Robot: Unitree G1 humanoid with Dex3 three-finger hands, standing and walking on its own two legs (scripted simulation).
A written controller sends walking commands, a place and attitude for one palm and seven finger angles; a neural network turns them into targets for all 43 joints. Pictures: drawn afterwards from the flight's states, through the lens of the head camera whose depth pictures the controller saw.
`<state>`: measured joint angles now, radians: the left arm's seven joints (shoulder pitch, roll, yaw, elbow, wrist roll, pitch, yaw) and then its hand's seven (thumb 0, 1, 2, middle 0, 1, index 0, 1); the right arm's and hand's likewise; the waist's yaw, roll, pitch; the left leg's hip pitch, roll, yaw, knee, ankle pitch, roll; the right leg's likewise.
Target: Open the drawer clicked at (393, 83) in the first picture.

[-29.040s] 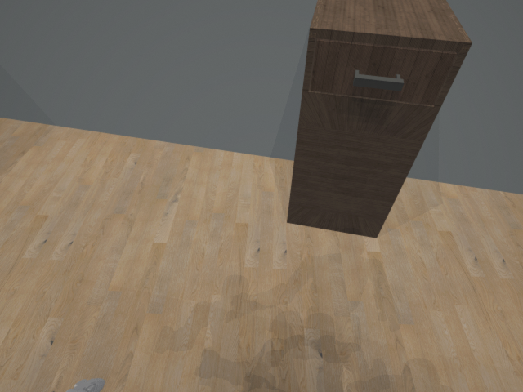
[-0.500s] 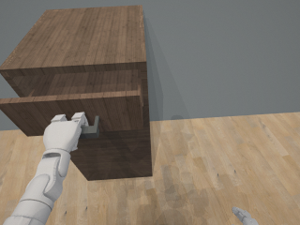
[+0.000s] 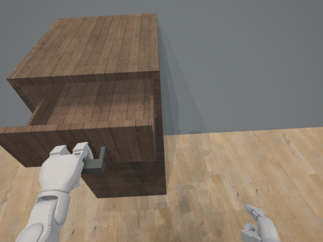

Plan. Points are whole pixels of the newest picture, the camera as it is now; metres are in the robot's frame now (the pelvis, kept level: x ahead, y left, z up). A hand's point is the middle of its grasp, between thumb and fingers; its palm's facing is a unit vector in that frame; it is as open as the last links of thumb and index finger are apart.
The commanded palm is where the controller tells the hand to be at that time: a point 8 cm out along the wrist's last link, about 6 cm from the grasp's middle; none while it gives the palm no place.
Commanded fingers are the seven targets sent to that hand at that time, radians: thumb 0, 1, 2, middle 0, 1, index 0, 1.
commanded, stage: pull the drawer open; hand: left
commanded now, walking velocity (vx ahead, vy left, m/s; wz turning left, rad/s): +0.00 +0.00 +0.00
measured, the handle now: (78, 159) +0.30 +0.25 +0.05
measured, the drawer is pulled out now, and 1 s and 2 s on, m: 0.18 0.28 0.30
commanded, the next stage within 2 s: open the thumb to release the handle in 1.28 s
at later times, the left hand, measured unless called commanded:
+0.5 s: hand (67, 202) +0.20 +0.24 +0.03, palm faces +0.02 -0.11 -0.99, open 5.9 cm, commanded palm +0.16 +0.24 +0.09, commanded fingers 0.00 0.90 0.90 -0.40 -1.35 -0.40 -1.35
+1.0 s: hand (60, 226) +0.15 +0.23 +0.03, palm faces +0.00 -0.11 -0.99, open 5.8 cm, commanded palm +0.10 +0.23 +0.09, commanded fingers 0.00 0.90 0.90 -0.40 -1.35 -0.40 -1.35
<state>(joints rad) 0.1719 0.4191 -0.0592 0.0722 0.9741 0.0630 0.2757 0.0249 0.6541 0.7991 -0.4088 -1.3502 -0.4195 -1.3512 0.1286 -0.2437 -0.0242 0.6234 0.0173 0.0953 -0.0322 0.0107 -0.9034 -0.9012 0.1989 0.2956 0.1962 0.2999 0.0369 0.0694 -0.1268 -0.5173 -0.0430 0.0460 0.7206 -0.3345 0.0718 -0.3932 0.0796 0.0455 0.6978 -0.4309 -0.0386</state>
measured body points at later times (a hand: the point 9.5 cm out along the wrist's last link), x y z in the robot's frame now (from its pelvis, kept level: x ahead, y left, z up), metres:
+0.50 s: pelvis -0.01 -0.01 +0.00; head +0.00 -0.03 +0.45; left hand +0.19 +0.24 +0.08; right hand +0.20 -0.23 -0.10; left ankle +0.02 +0.07 -0.71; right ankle -0.05 -0.10 -0.71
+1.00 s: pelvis -0.01 -0.01 -0.01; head -0.01 -0.04 +0.44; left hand +0.15 +0.24 +0.08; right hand +0.20 -0.23 -0.09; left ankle +0.02 +0.07 -0.71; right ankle -0.05 -0.10 -0.71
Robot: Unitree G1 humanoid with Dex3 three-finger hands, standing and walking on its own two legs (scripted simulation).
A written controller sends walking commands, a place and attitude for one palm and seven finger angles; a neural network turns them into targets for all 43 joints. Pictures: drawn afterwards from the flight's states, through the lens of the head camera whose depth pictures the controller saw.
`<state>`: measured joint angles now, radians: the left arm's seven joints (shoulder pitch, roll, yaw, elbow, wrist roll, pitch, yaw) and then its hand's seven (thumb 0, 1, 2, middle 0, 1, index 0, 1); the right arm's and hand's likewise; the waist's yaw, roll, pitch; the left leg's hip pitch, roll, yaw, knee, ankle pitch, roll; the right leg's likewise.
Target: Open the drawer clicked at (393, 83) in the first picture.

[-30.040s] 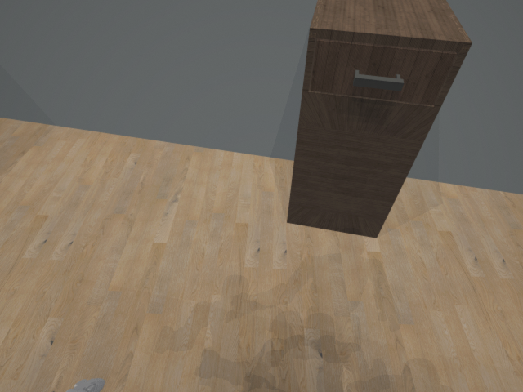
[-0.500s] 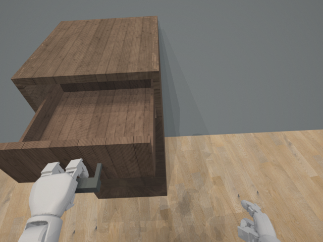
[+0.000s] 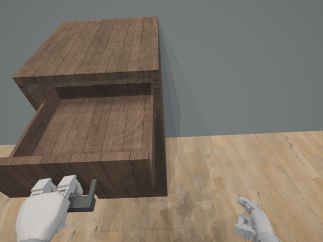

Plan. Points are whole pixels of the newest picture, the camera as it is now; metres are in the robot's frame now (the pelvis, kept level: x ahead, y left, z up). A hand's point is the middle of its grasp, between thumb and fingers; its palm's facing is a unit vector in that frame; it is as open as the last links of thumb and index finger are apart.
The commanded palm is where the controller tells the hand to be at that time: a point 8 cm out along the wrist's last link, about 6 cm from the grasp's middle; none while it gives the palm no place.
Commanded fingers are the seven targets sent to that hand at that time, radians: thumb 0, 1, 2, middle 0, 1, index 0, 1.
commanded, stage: pull the drawer open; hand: left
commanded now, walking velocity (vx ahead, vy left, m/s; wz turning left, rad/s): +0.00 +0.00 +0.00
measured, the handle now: (65, 194) +0.20 +0.25 +0.06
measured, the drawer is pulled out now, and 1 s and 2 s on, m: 0.28 0.30 0.28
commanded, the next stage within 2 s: open the thumb to release the handle in 0.28 s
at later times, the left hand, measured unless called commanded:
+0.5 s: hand (56, 224) +0.15 +0.25 +0.04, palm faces +0.05 -0.09 -0.99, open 5.9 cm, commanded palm +0.12 +0.25 +0.10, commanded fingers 0.00 0.41 0.69 -0.37 -1.30 -0.37 -1.30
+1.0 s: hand (57, 225) +0.14 +0.25 +0.04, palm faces +0.03 -0.10 -0.99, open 13.1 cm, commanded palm +0.12 +0.25 +0.09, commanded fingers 0.00 -0.50 0.30 -0.30 -1.20 -0.30 -1.20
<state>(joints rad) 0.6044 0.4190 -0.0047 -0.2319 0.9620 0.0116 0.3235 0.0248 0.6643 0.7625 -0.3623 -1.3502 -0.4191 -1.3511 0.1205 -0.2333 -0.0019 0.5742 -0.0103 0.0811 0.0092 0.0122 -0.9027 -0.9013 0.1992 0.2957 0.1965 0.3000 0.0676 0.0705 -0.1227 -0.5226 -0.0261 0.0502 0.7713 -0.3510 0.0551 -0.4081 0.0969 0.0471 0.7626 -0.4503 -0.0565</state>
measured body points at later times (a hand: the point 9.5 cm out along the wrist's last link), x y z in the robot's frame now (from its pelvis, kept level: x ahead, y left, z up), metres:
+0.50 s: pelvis +0.00 +0.00 -0.01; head +0.01 -0.03 +0.44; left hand +0.14 +0.25 +0.09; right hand +0.21 -0.21 -0.10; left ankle +0.02 +0.08 -0.71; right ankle -0.04 -0.09 -0.71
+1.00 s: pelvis -0.02 -0.01 +0.00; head -0.02 -0.03 +0.45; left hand +0.14 +0.25 +0.09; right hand +0.21 -0.21 -0.09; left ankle +0.02 +0.08 -0.71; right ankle -0.04 -0.09 -0.71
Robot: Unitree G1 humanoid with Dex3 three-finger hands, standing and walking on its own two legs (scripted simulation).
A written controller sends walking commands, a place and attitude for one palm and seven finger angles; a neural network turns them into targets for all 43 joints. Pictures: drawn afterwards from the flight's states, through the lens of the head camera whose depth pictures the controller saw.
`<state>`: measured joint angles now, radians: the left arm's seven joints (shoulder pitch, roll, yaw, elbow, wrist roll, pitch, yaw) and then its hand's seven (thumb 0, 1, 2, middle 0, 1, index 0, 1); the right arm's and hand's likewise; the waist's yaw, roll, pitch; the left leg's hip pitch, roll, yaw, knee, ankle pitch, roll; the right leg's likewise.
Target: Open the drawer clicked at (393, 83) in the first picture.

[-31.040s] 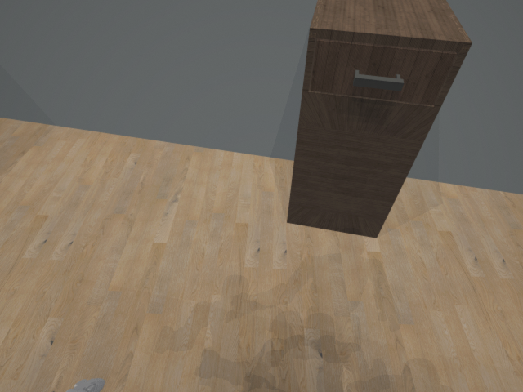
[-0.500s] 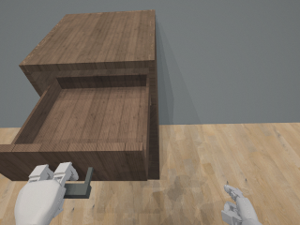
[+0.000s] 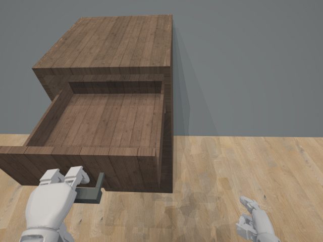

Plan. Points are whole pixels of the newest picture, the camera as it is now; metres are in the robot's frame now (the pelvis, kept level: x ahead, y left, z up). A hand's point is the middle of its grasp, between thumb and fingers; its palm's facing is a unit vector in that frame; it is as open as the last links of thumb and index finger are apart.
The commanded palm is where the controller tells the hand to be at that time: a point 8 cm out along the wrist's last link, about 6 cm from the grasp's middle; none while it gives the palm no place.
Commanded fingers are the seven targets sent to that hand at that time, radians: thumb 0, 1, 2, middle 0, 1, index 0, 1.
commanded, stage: lift the hand off the handle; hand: left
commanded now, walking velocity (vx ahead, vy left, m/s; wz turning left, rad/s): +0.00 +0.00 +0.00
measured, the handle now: (73, 185) +0.21 +0.25 +0.06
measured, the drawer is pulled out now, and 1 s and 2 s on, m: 0.30 0.28 0.28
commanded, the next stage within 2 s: draw the hand back to the body in 1.58 s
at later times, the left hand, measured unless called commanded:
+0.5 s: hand (66, 199) +0.19 +0.25 +0.05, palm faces +0.04 -0.10 -0.99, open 13.5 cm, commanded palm +0.16 +0.25 +0.12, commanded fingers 0.00 -0.50 0.30 -0.30 -1.20 -0.30 -1.20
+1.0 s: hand (55, 184) +0.19 +0.25 +0.11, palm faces +0.07 -0.12 -0.99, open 13.2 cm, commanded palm +0.17 +0.25 +0.19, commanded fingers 0.00 -0.50 0.30 -0.30 -1.20 -0.30 -1.20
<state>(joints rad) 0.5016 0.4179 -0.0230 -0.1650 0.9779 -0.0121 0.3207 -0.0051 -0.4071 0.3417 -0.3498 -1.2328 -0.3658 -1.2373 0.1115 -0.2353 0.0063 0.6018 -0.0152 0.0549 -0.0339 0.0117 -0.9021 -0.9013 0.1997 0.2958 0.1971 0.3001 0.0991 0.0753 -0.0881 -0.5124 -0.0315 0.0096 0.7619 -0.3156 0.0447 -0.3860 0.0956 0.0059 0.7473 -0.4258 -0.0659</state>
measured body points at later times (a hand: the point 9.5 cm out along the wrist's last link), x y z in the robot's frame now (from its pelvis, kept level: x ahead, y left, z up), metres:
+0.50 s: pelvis +0.00 +0.00 +0.00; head +0.00 -0.03 +0.45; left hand +0.18 +0.25 +0.10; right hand +0.22 -0.21 -0.09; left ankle +0.05 +0.09 -0.71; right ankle -0.03 -0.08 -0.71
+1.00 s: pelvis +0.01 +0.02 +0.02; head +0.00 -0.02 +0.47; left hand +0.18 +0.26 +0.16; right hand +0.25 -0.17 -0.07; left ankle +0.05 +0.09 -0.71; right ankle -0.03 -0.08 -0.71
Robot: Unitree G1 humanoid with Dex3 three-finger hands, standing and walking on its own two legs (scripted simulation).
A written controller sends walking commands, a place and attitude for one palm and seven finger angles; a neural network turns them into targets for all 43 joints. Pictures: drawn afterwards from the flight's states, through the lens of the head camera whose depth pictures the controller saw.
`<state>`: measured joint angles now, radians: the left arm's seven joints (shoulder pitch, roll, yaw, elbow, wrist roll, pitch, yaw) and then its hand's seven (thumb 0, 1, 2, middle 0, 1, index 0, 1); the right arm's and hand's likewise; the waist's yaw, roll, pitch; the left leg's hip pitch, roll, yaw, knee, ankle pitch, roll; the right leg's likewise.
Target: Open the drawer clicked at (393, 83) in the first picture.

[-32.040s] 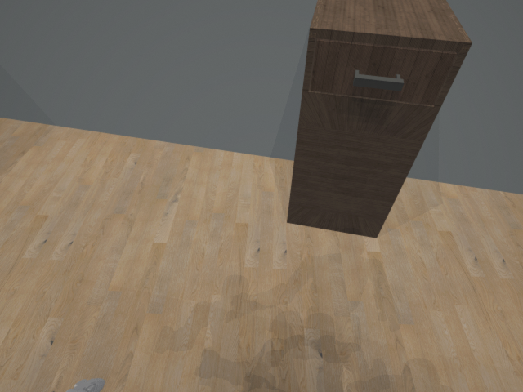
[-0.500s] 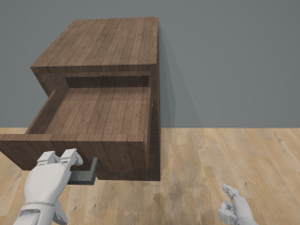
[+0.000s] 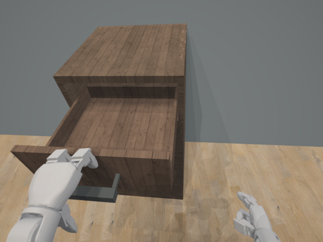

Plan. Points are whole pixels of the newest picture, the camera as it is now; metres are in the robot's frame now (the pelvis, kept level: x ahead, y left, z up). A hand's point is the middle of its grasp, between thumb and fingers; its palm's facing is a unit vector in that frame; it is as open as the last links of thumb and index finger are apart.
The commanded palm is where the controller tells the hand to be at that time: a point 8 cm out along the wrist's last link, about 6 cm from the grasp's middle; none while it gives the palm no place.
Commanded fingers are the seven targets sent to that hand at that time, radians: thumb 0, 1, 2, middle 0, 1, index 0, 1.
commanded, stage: lift the hand off the handle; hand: left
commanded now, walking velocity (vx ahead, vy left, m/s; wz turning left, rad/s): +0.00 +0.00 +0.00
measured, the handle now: (91, 184) +0.22 +0.23 +0.04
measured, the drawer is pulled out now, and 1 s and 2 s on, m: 0.28 0.28 0.28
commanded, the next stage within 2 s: draw the hand back to the body in 0.58 s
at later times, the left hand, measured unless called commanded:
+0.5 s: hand (62, 156) +0.21 +0.23 +0.18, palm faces +0.17 -0.12 -0.98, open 13.8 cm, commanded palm +0.16 +0.23 +0.24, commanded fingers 0.00 -0.50 0.30 -0.30 -1.20 -0.30 -1.20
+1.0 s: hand (54, 167) +0.19 +0.24 +0.17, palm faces +0.13 -0.08 -0.99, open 13.8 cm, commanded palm +0.15 +0.24 +0.24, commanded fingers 0.00 -0.50 0.30 -0.30 -1.20 -0.30 -1.20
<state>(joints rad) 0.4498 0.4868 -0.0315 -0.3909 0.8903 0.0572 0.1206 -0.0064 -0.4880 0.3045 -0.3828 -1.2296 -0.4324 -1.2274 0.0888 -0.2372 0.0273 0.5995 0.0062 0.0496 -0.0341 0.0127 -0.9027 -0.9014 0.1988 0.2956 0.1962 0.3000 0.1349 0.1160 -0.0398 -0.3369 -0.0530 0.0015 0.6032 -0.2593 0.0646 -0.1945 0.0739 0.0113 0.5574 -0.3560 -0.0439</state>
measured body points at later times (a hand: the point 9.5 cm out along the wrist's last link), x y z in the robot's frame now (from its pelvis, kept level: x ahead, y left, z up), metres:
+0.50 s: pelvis -0.01 +0.01 +0.01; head -0.03 -0.04 +0.46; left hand +0.19 +0.24 +0.23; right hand +0.24 -0.17 -0.06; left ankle +0.04 +0.07 -0.73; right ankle -0.04 -0.10 -0.73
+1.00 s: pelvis -0.01 +0.00 +0.01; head -0.03 -0.05 +0.45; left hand +0.17 +0.24 +0.22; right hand +0.23 -0.19 -0.07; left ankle +0.04 +0.07 -0.73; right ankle -0.04 -0.10 -0.73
